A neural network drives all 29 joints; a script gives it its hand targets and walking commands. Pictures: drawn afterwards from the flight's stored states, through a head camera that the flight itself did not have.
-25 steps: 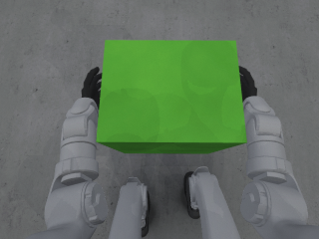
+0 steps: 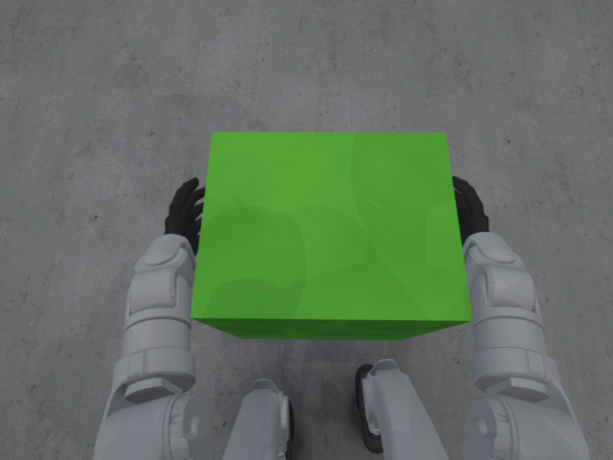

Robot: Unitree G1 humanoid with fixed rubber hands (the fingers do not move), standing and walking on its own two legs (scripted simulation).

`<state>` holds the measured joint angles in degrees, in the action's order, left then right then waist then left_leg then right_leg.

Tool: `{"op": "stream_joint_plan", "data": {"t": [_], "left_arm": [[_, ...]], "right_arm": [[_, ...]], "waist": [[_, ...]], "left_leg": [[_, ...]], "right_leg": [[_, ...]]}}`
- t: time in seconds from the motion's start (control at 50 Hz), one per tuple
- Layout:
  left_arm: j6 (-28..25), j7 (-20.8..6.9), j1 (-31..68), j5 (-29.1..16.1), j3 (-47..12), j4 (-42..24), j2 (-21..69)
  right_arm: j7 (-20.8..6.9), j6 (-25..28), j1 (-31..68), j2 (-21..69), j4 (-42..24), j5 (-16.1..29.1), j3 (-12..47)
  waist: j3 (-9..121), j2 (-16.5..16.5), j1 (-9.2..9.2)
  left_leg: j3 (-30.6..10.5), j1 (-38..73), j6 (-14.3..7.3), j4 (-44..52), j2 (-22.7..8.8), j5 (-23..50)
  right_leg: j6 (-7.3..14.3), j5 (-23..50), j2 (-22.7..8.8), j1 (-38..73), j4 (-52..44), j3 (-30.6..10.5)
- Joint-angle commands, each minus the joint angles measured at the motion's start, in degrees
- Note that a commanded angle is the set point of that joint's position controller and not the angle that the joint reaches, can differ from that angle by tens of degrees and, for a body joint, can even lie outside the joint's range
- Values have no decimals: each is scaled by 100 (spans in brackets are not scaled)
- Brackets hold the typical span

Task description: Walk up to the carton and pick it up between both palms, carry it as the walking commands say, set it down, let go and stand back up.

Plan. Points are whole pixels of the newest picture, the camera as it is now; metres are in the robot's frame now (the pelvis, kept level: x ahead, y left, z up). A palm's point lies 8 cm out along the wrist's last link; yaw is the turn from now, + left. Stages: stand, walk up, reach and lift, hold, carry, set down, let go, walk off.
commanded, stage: reach and lift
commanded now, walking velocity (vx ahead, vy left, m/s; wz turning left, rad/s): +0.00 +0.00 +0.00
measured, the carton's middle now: (324, 255) +0.39 -0.02 -0.12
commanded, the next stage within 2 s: none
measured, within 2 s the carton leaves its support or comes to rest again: neither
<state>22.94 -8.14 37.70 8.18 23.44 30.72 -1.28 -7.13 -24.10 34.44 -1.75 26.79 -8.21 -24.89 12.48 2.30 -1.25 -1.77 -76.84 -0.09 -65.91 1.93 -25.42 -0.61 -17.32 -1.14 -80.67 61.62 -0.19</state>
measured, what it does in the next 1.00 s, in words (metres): rises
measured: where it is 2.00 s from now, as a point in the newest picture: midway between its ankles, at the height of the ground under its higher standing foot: (326, 439)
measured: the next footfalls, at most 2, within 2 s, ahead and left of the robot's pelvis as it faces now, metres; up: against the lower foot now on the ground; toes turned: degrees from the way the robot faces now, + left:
none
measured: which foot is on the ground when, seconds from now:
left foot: down 0.00-1.00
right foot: down 0.00-1.00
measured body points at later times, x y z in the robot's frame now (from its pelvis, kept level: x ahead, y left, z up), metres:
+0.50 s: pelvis +0.02 +0.01 +0.06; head +0.17 -0.01 +0.49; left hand +0.41 +0.17 +0.02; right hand +0.38 -0.21 +0.01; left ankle +0.03 +0.12 -0.63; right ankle +0.08 -0.13 -0.63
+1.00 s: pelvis +0.03 +0.00 +0.10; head +0.11 -0.01 +0.55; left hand +0.38 +0.17 +0.09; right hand +0.36 -0.21 +0.08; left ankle +0.03 +0.12 -0.63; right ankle +0.08 -0.13 -0.63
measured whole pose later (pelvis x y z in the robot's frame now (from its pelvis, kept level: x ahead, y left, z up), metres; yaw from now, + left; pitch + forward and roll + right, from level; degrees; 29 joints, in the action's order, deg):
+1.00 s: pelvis +0.03 +0.00 +0.10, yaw +0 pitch +11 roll +0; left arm 26.4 -10.8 21.7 11.1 19.7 25.0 1.3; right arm -9.9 -28.6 18.8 1.5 20.2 -11.4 -22.1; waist 3.0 1.7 -1.8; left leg -2.2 -27.0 -0.4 -30.7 1.2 -15.0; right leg -0.5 -8.2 -0.8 -31.0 27.8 -0.1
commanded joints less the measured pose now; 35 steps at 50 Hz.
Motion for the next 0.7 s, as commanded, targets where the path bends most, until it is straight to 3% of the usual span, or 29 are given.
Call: {"op": "stream_joint_plan", "data": {"t": [0.0,0.68], "left_arm": [[-69,-1205,2895,-569,-3192,-195,5636],[92,-1199,1520,-334,-3398,-582,5575]], "right_arm": [[-1235,69,3078,5533,-298,645,3458],[-1338,-113,1715,5458,-781,325,3595]], "waist": [[4233,-149,-117],[2565,-154,-109]], "left_leg": [[-50,1483,-66,1073,582,1557],[-216,4270,-95,3206,403,2405]], "right_leg": [[154,1744,712,4099,-420,-59],[211,2217,665,6398,-2518,-156]]}}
